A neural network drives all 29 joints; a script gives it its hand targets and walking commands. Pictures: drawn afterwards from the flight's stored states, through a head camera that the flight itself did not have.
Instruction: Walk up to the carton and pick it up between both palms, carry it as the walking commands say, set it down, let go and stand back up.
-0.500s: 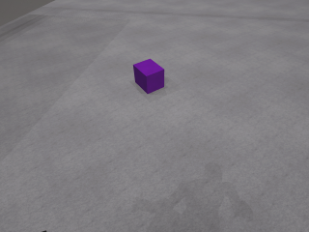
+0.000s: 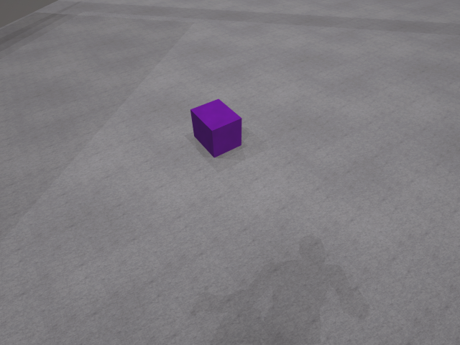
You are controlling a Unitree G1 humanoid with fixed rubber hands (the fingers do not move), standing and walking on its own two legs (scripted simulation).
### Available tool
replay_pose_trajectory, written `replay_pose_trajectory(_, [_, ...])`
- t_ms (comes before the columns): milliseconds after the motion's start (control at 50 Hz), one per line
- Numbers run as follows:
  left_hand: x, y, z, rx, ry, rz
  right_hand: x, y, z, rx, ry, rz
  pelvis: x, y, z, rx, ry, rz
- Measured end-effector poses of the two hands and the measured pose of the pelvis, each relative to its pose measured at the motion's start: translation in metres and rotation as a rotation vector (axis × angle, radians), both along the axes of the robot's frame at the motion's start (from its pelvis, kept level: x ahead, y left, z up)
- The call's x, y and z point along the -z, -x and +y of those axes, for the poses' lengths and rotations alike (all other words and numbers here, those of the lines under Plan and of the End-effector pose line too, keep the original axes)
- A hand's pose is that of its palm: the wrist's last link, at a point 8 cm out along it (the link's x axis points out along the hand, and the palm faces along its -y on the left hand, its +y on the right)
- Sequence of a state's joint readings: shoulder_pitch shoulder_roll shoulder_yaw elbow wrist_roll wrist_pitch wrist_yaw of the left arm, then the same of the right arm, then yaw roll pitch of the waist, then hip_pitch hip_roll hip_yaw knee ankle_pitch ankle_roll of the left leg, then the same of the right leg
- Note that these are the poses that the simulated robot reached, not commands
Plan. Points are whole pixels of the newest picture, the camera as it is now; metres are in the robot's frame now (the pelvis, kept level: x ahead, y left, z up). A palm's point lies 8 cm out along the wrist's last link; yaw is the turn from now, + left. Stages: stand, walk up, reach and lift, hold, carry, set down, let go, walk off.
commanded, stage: walk up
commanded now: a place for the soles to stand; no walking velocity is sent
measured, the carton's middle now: (216, 127) +1.50 +0.10 -0.63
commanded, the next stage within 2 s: none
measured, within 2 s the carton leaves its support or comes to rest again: neither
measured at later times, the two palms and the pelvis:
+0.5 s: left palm (68, 285) +0.28 +0.33 -0.08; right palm (395, 277) +0.29 -0.33 -0.09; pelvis +0.20 +0.00 +0.00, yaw +0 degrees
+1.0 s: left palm (86, 225) +0.42 +0.35 -0.09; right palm (356, 198) +0.49 -0.31 -0.09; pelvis +0.37 +0.01 +0.00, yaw +1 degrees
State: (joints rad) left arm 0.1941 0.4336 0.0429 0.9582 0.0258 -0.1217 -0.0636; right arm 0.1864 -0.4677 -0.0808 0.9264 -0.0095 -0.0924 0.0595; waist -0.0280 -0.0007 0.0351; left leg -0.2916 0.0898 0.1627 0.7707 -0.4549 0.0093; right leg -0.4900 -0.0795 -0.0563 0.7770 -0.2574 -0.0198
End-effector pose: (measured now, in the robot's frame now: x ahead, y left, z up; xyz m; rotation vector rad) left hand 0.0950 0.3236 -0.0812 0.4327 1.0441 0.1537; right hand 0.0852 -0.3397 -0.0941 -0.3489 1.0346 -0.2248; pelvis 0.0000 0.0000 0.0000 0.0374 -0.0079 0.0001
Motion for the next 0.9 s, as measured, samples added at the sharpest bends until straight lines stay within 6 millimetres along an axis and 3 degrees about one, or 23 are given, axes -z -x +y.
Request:
replay_pose_trajectory(40, [-0.003,-0.023,-0.004,-0.001,-0.004,-0.037,0.005,-0.01,-0.006,0.013,0.0,0.033,0.001,-0.019,-0.004,-0.01,0.025,0.009])
replay_pose_trajectory(100, [-0.011,-0.042,-0.001,-0.037,-0.021,-0.064,0.006,-0.038,-0.003,-0.004,0.003,0.057,-0.002,-0.043,-0.004,-0.025,0.054,0.014])
replay_pose_trajectory(220, [-0.015,-0.05,0.021,-0.109,-0.05,-0.016,0.001,-0.125,0.027,-0.113,-0.033,0.027,-0.007,-0.088,0.001,-0.067,0.067,0.003])
replay_pose_trajectory(320, [0.0,-0.069,0.04,-0.149,-0.052,0.047,-0.003,-0.192,0.042,-0.144,-0.022,-0.068,0.003,-0.13,0.013,-0.068,0.021,-0.011])
replay_pose_trajectory(440, [0.004,-0.142,0.025,-0.08,-0.032,0.044,-0.007,-0.209,0.027,-0.056,-0.003,-0.064,-0.001,-0.174,0.009,-0.027,-0.019,-0.003])
replay_pose_trajectory(520, [0.001,-0.198,0.006,-0.02,-0.021,0.009,0.002,-0.209,0.004,-0.009,-0.002,-0.01,0.002,-0.205,-0.001,-0.009,-0.008,-0.005])
replay_pose_trajectory(580, [-0.003,-0.227,0.0,-0.018,-0.025,-0.038,0.01,-0.22,-0.003,0.005,-0.006,0.042,0.004,-0.23,-0.006,-0.024,0.03,0.003])
replay_pose_trajectory(680, [-0.013,-0.239,0.007,-0.09,-0.048,-0.042,0.011,-0.271,0.009,-0.05,-0.016,0.062,-0.003,-0.264,-0.005,-0.051,0.065,0.0])
replay_pose_trajectory(800, [-0.008,-0.237,0.03,-0.157,-0.051,0.039,0.0,-0.359,0.04,-0.148,-0.04,-0.002,-0.004,-0.307,0.007,-0.082,0.057,-0.021])
replay_pose_trajectory(860, [0.004,-0.251,0.039,-0.167,-0.049,0.075,-0.002,-0.393,0.045,-0.146,-0.02,-0.072,0.004,-0.328,0.016,-0.071,0.025,-0.023])
replay_pose_trajectory(900, [0.008,-0.268,0.039,-0.156,-0.049,0.088,-0.005,-0.405,0.043,-0.114,-0.016,-0.101,0.005,-0.34,0.016,-0.058,0.004,-0.024])
